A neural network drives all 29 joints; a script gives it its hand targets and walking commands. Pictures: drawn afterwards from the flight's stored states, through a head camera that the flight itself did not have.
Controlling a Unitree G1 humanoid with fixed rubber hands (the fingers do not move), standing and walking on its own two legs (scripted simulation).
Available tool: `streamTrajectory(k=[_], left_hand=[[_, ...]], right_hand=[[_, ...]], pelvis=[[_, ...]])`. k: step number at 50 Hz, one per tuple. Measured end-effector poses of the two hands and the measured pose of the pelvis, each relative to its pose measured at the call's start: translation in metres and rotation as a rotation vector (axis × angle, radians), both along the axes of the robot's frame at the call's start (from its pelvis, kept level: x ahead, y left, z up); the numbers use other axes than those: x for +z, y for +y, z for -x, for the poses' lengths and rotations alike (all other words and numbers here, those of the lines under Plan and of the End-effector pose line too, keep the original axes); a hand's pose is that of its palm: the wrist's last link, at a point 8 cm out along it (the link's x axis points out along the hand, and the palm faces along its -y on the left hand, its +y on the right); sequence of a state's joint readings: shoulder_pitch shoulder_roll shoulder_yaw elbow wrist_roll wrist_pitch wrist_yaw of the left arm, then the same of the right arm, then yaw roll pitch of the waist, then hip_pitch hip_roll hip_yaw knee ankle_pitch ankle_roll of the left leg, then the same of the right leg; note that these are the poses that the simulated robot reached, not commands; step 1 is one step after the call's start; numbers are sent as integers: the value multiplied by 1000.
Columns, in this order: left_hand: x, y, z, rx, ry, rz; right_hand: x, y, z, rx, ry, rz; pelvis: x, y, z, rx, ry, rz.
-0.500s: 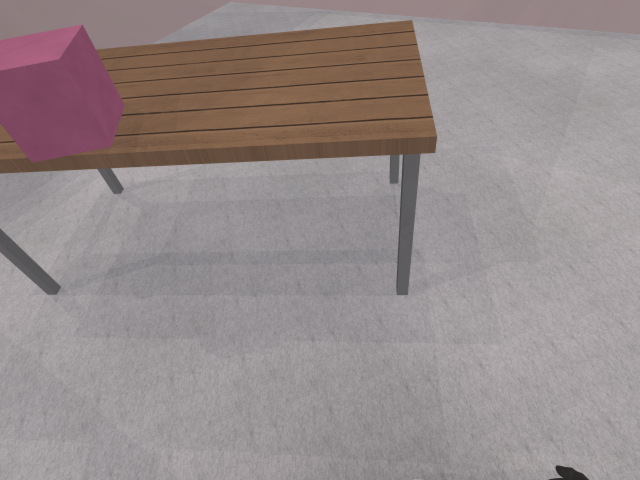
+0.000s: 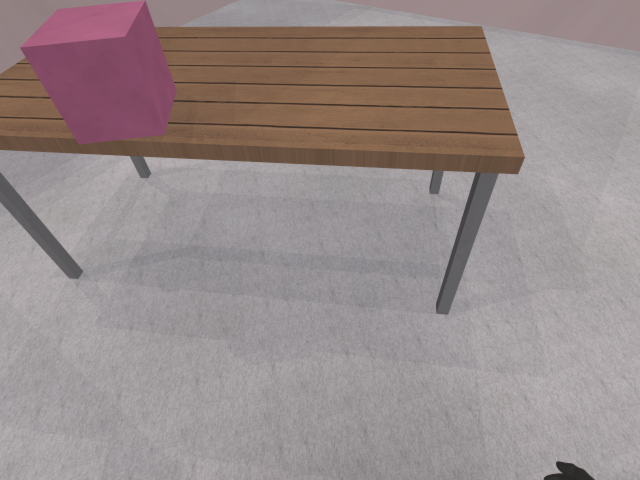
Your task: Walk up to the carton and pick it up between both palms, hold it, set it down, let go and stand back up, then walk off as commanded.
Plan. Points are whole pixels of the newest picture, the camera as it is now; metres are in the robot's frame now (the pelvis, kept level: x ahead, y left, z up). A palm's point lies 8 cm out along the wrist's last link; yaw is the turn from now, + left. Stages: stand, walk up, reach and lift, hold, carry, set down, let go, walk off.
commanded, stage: walk up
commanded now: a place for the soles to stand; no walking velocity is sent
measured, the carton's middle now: (112, 72) +1.01 +0.51 +0.07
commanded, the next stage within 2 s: none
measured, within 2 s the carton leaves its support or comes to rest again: neither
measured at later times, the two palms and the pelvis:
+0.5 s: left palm out of the picture +0.15 +0.38 -0.07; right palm (545, 439) +0.19 -0.27 -0.09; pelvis +0.11 +0.05 +0.00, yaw -1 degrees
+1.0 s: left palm out of the picture +0.25 +0.55 -0.07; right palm (404, 368) +0.30 -0.10 -0.09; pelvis +0.21 +0.21 +0.01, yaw +0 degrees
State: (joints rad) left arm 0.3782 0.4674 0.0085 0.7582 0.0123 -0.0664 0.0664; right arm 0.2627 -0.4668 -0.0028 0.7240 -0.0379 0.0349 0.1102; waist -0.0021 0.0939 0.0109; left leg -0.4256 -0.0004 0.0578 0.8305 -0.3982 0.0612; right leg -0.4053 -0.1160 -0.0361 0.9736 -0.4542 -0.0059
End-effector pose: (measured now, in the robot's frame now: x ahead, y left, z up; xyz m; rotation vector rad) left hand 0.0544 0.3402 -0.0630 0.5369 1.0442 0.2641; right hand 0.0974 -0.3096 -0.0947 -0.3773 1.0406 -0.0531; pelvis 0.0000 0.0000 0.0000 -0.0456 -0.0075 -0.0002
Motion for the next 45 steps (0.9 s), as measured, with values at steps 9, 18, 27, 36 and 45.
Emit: streamTrajectory(k=[9,18,27,36,45], left_hand=[[1,31,-39,-3,60,43],[-7,41,-77,-11,106,40],[-4,51,-91,32,83,-7],[16,106,-137,21,-28,-54],[-15,194,-172,30,52,-35]], right_hand=[[27,26,-25,-30,57,86],[16,35,-54,-45,104,91],[7,48,-119,-25,35,57],[10,107,-197,20,-90,-17],[-9,194,-217,17,-28,1]], pelvis=[[19,34,-42,-10,40,33],[12,45,-81,-23,59,8],[5,50,-119,-5,-39,13],[5,102,-156,5,-50,-5],[-12,186,-191,7,-20,14]])
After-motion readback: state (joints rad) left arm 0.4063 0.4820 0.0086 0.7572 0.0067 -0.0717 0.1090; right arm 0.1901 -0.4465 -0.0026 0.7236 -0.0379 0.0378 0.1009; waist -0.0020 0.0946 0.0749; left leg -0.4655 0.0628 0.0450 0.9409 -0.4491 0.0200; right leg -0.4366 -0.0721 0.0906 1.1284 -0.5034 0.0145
